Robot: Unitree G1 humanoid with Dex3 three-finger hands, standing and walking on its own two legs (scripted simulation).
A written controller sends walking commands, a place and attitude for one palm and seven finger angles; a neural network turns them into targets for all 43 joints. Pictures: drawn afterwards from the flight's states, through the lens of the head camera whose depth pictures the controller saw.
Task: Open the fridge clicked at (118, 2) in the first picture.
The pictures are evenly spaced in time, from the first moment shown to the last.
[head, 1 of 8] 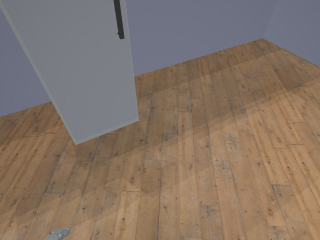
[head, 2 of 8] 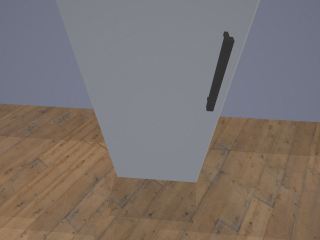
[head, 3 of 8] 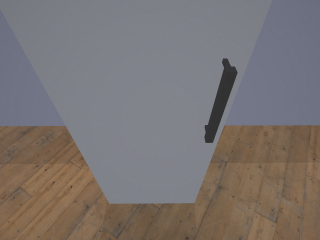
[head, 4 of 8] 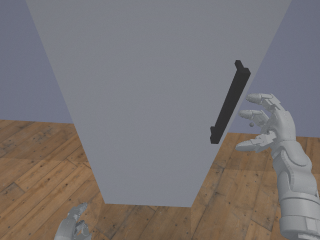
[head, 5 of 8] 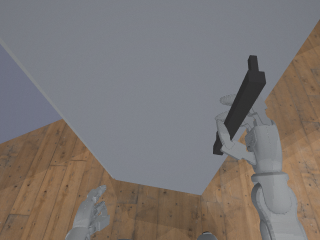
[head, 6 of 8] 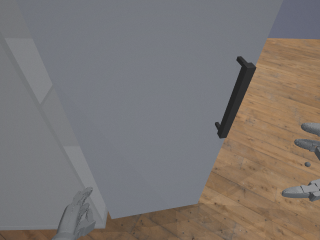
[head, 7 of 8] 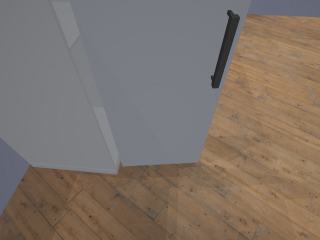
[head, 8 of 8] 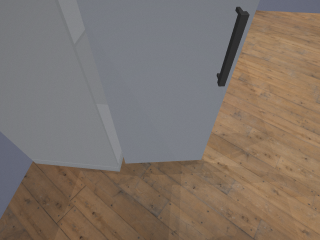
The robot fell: no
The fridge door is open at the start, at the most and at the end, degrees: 0 91 81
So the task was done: yes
